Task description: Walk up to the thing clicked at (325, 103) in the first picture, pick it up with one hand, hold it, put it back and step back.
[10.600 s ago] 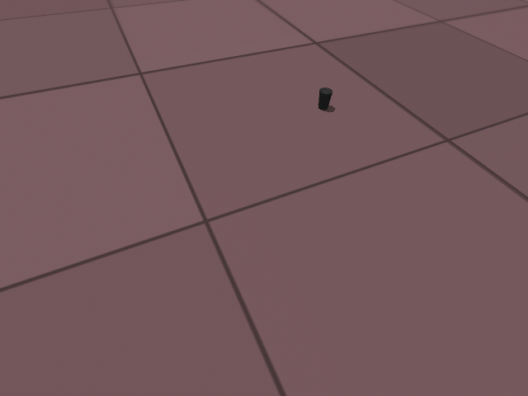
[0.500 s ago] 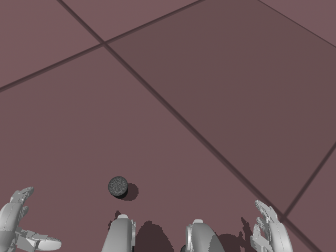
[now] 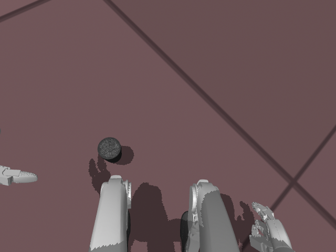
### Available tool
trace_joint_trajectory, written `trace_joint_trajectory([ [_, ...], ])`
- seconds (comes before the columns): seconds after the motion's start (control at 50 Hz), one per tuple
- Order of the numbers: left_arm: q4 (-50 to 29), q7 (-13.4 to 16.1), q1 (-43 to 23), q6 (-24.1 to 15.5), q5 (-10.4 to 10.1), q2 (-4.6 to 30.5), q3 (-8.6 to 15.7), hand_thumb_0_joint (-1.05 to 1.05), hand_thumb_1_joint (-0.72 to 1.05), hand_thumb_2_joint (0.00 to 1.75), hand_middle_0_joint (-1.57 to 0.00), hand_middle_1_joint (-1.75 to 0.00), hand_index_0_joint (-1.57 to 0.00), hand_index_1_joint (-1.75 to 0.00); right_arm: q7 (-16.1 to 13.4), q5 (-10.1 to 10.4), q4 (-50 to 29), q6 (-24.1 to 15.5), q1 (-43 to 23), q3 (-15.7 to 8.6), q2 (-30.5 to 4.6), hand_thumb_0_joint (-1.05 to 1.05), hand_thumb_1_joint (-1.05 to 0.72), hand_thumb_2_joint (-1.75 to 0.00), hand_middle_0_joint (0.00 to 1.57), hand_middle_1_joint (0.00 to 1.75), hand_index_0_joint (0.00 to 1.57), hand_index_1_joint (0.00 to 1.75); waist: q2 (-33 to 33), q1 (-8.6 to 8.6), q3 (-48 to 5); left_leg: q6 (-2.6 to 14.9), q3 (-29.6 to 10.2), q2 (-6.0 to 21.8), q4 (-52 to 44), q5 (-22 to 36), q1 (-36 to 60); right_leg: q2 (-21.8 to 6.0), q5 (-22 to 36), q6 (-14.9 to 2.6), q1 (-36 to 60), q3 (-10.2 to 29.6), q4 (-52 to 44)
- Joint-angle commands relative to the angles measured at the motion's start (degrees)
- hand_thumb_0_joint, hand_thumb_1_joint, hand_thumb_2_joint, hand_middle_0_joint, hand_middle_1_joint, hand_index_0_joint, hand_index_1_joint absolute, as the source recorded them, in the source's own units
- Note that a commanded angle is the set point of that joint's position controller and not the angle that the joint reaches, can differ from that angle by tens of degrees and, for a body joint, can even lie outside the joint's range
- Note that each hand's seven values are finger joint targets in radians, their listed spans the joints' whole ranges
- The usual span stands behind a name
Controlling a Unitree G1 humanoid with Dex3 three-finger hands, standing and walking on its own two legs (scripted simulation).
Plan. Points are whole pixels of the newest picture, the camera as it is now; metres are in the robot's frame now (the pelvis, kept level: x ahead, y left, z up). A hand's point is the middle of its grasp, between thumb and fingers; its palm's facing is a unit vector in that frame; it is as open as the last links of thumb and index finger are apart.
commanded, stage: go down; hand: left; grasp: from the side
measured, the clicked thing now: (111, 152) +0.43 +0.21 -0.45
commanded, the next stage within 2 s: approach in 2.00 s
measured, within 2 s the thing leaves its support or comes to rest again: neither
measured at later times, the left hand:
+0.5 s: hand (14, 148) +0.35 +0.37 -0.10, palm faces +0.12 -0.95 -0.29, open 16.2 cm
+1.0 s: hand (18, 145) +0.36 +0.38 -0.13, palm faces +0.12 -0.96 -0.25, open 16.5 cm
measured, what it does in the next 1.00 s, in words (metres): lowers itself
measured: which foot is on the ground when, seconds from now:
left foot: down 0.00-1.00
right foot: down 0.00-1.00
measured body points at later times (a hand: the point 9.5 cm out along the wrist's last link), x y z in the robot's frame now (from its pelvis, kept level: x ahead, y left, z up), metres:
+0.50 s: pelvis -0.01 +0.00 -0.06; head +0.19 +0.05 +0.33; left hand +0.34 +0.42 -0.08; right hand +0.16 -0.28 -0.17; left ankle +0.08 +0.14 -0.48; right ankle +0.07 -0.14 -0.48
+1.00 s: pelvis -0.02 +0.00 -0.11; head +0.18 +0.05 +0.29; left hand +0.35 +0.43 -0.11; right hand +0.13 -0.28 -0.22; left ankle +0.08 +0.13 -0.48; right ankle +0.07 -0.14 -0.48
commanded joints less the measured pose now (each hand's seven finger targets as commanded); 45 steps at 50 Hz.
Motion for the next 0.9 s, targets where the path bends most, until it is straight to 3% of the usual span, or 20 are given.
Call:
trace_joint_trajectory([
  [0.0, -8.9, -1.1, -9.0, -4.3, -2.1, 22.6, 7.8, 0.0, -0.25, 0.2, -0.01, -0.18, -0.02, -0.16, -0.9, 0.1, -4.7, -1.7, 4.8, -3.9, -12.5, 0.0, -0.86, -0.89, 0.2, 0.3, 0.2, 0.3, 10.1, 2.48, -32.1, 2.38, 0.5, -1.8, -12.7, 6.6, 24.3, 1.7, 7.8, -3.4, 10.9, -0.2, -10.6],
  [0.02, -6.5, -1.5, -7.3, -4.1, -2.5, 20.3, 7.0, 0.0, -0.26, 0.2, 0.0, -0.18, -0.02, -0.16, -0.7, 0.2, -4.5, -1.7, 4.7, -3.8, -12.5, 0.0, -0.86, -0.89, 0.2, 0.3, 0.2, 0.3, 9.4, 1.95, -31.2, 2.4, 0.1, -1.7, -12.3, 7.3, 24.2, 1.8, 8.2, -3.45, 9.6, -0.7, -9.8],
  [0.08, -7.2, -2.6, -10.0, -4.6, -3.3, 21.4, 7.6, 0.0, -0.26, 0.2, 0.0, -0.18, -0.02, -0.16, -0.6, 0.2, -4.4, -1.4, 4.1, -3.4, -12.5, 0.0, -0.86, -0.89, 0.2, 0.3, 0.2, 0.3, 9.5, 1.77, -28.5, 2.55, 0.0, -1.6, -11.5, 3.0, 20.4, 1.9, 5.2, -3.35, 7.4, -0.9, -9.1],
  [0.1, -6.4, -2.8, -9.1, -4.6, -3.5, 22.8, 9.0, 0.0, -0.25, 0.2, -0.01, -0.17, -0.02, -0.15, -0.5, 0.3, -4.7, -1.4, 3.7, -3.4, -12.9, 0.0, -0.86, -0.89, 0.2, 0.3, 0.2, 0.3, 9.5, 2.32, -28.8, 2.58, -0.2, -1.5, -11.4, 2.5, 20.1, 2.0, 5.0, -3.35, 7.1, -1.1, -8.3],
  [0.16, -7.7, -4.1, -10.5, -5.2, -4.6, 22.8, 8.8, 0.0, -0.27, 0.21, 0.0, -0.18, -0.01, -0.16, -0.4, 0.3, -4.5, -1.4, 3.5, -3.2, -12.8, 0.0, -0.86, -0.89, 0.2, 0.3, 0.2, 0.3, 9.7, 2.19, -30.2, 2.56, 0.6, -1.6, -9.0, 3.8, 18.5, 2.1, 5.4, -3.43, 6.7, -0.7, -7.3],
  [0.24, -7.4, -5.6, -11.5, -5.8, -5.2, 24.3, 10.3, 0.0, -0.29, 0.21, 0.0, -0.17, -0.01, -0.15, -0.3, 0.1, -3.9, -1.6, 4.3, -3.1, -13.7, 0.0, -0.87, -0.89, 0.2, 0.3, 0.2, 0.3, 11.1, 1.86, -32.1, 2.37, -0.2, -1.4, -6.9, 7.7, 19.6, 2.1, 8.2, -3.58, 4.8, -1.6, -4.3],
  [0.3, -7.6, -6.5, -13.0, -6.6, -5.7, 25.5, 11.1, 0.0, -0.29, 0.21, 0.0, -0.16, 0.0, -0.14, -0.3, 0.0, -3.8, -1.6, 3.9, -2.9, -13.8, 0.0, -0.87, -0.89, 0.2, 0.3, 0.2, 0.3, 10.7, 2.0, -31.7, 2.44, 0.1, -1.5, -5.4, 7.0, 17.6, 2.2, 7.7, -3.48, 4.0, -1.7, -3.2],
  [0.34, -6.8, -7.6, -12.5, -6.9, -6.1, 24.8, 11.3, 0.0, -0.3, 0.21, 0.0, -0.17, 0.0, -0.15, -0.3, -0.2, -2.7, -1.6, 4.4, -3.0, -14.2, 0.0, -0.88, -0.9, 0.2, 0.3, 0.2, 0.3, 11.7, 2.16, -32.9, 2.33, -0.1, -1.3, -4.1, 9.5, 19.2, 2.1, 9.3, -3.6, 2.4, -1.8, -1.8],
  [0.38, -7.3, -8.3, -13.9, -7.2, -6.3, 26.4, 11.9, 0.0, -0.31, 0.21, 0.0, -0.17, 0.0, -0.15, -0.3, -0.3, -3.0, -1.7, 4.0, -2.9, -14.5, 0.0, -0.88, -0.9, 0.2, 0.3, 0.2, 0.3, 12.3, 2.1, -33.2, 2.26, -0.3, -1.3, -3.5, 9.0, 18.8, 2.2, 8.8, -3.62, 1.4, -2.0, -1.0],
  [0.46, -5.7, -9.6, -14.6, -7.3, -7.2, 26.3, 12.5, 0.0, -0.34, 0.2, 0.0, -0.16, 0.0, -0.14, -0.1, -0.5, -2.5, -1.7, 3.8, -2.6, -14.5, 0.0, -0.88, -0.9, 0.2, 0.3, 0.2, 0.3, 10.6, 1.75, -32.0, 2.54, 0.3, -1.4, -1.5, 6.7, 15.3, 2.2, 7.6, -3.42, 1.1, -2.1, -0.1],
  [0.56, -4.8, -10.8, -15.8, -7.5, -7.2, 29.0, 14.1, 0.0, -0.32, 0.21, 0.0, -0.15, 0.0, -0.14, 0.1, -0.9, -2.5, -1.6, 3.8, -2.3, -15.0, 0.0, -0.88, -0.9, 0.2, 0.3, 0.2, 0.3, 10.8, 2.06, -33.6, 2.54, 0.7, -1.5, 0.7, 8.4, 13.5, 2.3, 8.6, -3.45, 1.0, -2.3, 2.2],
  [0.6, -5.2, -11.4, -17.0, -7.7, -7.4, 28.5, 13.8, 0.0, -0.34, 0.21, 0.0, -0.16, 0.0, -0.14, 0.1, -0.9, -2.1, -1.5, 4.0, -2.2, -15.2, 0.0, -0.88, -0.9, 0.2, 0.3, 0.2, 0.3, 12.1, 1.86, -33.6, 2.33, 0.4, -1.4, 1.1, 8.8, 14.1, 2.3, 8.8, -3.66, -0.9, -2.6, 3.5],
  [0.62, -5.3, -11.6, -17.4, -7.7, -7.4, 29.8, 14.0, 0.0, -0.33, 0.22, 0.0, -0.16, 0.0, -0.15, 0.1, -1.0, -2.0, -1.5, 3.7, -2.1, -15.2, 0.0, -0.88, -0.9, 0.2, 0.3, 0.2, 0.3, 12.1, 2.24, -33.0, 2.43, 0.6, -1.5, 1.4, 7.3, 13.0, 2.4, 7.7, -3.58, -1.0, -2.4, 3.3],
  [0.68, -3.5, -11.9, -18.7, -7.6, -7.6, 29.3, 14.0, 0.0, -0.35, 0.21, 0.0, -0.15, 0.0, -0.14, 0.2, -1.0, -1.7, -1.6, 3.9, -2.0, -15.2, 0.0, -0.88, -0.9, 0.2, 0.3, 0.2, 0.3, 10.3, 1.46, -30.8, 2.58, 0.5, -1.4, 2.0, 3.3, 9.8, 2.5, 4.9, -3.47, -2.5, -2.8, 3.8],
  [0.7, -4.2, -12.1, -18.8, -7.8, -7.7, 30.9, 14.7, 0.0, -0.34, 0.22, 0.0, -0.16, 0.0, -0.14, 0.2, -1.1, -1.7, -1.6, 3.7, -1.8, -15.1, 0.0, -0.88, -0.9, 0.2, 0.3, 0.2, 0.3, 11.1, 2.15, -31.1, 2.64, 0.9, -1.4, 2.4, 3.1, 9.5, 2.5, 4.7, -3.49, -2.0, -2.6, 4.0],
  [0.72, -4.9, -12.0, -20.3, -7.9, -7.6, 32.0, 14.8, 0.0, -0.34, 0.21, 0.0, -0.15, 0.0, -0.14, 0.2, -1.1, -2.2, -1.6, 3.9, -1.7, -15.2, 0.0, -0.88, -0.9, 0.2, 0.3, 0.2, 0.3, 11.0, 1.65, -32.3, 2.72, 1.3, -1.6, 2.8, 3.1, 8.6, 2.6, 4.7, -3.45, -1.0, -2.5, 3.8],
  [0.74, -4.2, -12.3, -19.6, -7.9, -7.8, 31.8, 14.8, 0.0, -0.36, 0.22, 0.0, -0.16, 0.0, -0.14, 0.2, -1.0, -2.1, -1.6, 3.4, -1.6, -15.3, 0.0, -0.88, -0.9, 0.2, 0.3, 0.2, 0.3, 10.9, 1.99, -31.7, 2.77, 1.1, -1.5, 2.7, 2.7, 8.7, 2.6, 4.3, -3.47, -1.8, -2.6, 4.2],
  [0.8, -3.5, -13.1, -21.4, -7.6, -8.0, 30.0, 13.4, 0.0, -0.35, 0.22, 0.0, -0.16, 0.0, -0.15, 0.3, -1.1, -0.9, -1.7, 4.7, -1.5, -15.0, 0.0, -0.88, -0.9, 0.2, 0.3, 0.2, 0.3, 10.8, 0.75, -30.8, 2.73, 1.1, -1.4, 3.8, 1.8, 7.5, 2.7, 3.6, -3.46, -3.3, -2.8, 4.8],
  [0.82, -3.6, -12.9, -20.7, -7.5, -7.8, 32.3, 15.0, 0.0, -0.36, 0.22, 0.0, -0.16, 0.0, -0.14, 0.2, -0.9, -2.1, -1.8, 3.7, -1.6, -15.7, 0.0, -0.88, -0.9, 0.2, 0.3, 0.2, 0.3, 11.5, 1.72, -30.6, 2.73, 0.7, -1.4, 3.2, 1.3, 7.8, 2.7, 3.3, -3.56, -4.3, -3.2, 5.4],
  [0.88, -3.3, -13.4, -21.3, -7.4, -8.2, 32.1, 14.4, 0.0, -0.37, 0.22, 0.0, -0.15, 0.0, -0.14, 0.3, -0.9, -0.9, -1.7, 4.7, -1.2, -15.6, 0.0, -0.88, -0.9, 0.2, 0.3, 0.2, 0.3, 11.4, 1.49, -31.2, 2.62, 0.6, -1.5, 3.9, 1.5, 7.6, 2.7, 3.4, -3.57, -4.5, -3.3, 6.1],
])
